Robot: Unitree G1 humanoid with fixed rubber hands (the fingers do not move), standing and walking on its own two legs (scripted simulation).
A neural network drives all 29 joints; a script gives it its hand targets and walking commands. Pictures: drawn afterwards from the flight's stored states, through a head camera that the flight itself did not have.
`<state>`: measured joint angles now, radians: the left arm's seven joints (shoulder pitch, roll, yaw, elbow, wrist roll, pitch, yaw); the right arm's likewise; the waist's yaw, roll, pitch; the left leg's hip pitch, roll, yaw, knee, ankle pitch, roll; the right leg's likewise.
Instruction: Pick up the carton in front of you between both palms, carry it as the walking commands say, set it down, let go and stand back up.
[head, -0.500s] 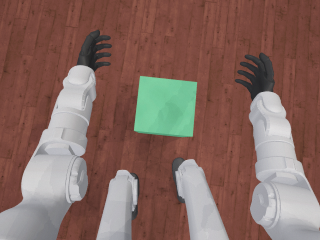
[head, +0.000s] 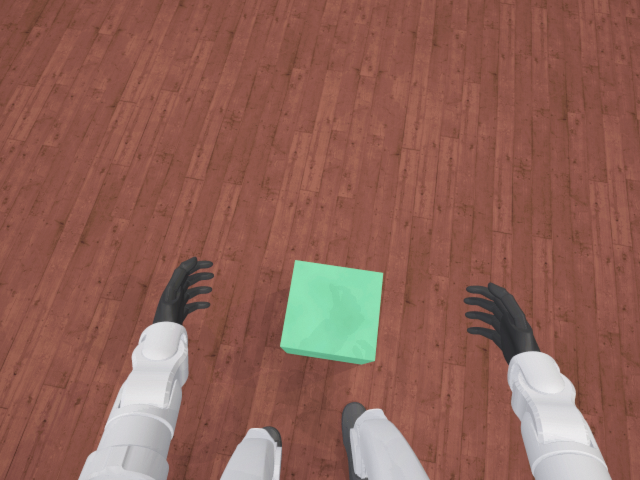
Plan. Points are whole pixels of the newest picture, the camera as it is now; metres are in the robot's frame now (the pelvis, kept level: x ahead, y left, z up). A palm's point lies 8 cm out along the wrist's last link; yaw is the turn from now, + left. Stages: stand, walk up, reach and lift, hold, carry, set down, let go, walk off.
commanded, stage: let go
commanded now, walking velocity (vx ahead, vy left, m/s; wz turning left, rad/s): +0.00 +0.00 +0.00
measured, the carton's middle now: (330, 316) +0.39 -0.05 -0.60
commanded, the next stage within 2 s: stand in 0.86 s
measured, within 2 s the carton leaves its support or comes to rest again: neither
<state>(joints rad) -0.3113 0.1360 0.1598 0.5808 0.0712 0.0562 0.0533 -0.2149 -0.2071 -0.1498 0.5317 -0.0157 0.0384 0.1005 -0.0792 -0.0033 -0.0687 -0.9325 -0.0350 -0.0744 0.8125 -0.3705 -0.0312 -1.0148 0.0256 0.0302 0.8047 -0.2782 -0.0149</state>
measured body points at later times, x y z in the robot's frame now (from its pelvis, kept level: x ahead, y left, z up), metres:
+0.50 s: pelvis +0.04 +0.03 +0.05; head +0.06 +0.03 +0.50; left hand +0.22 +0.26 -0.02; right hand +0.20 -0.21 -0.03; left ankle -0.01 +0.14 -0.69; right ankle +0.04 -0.10 -0.69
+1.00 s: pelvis +0.03 +0.02 +0.04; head +0.04 +0.01 +0.49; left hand +0.19 +0.28 -0.04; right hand +0.19 -0.26 -0.04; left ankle -0.01 +0.14 -0.69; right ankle +0.04 -0.10 -0.69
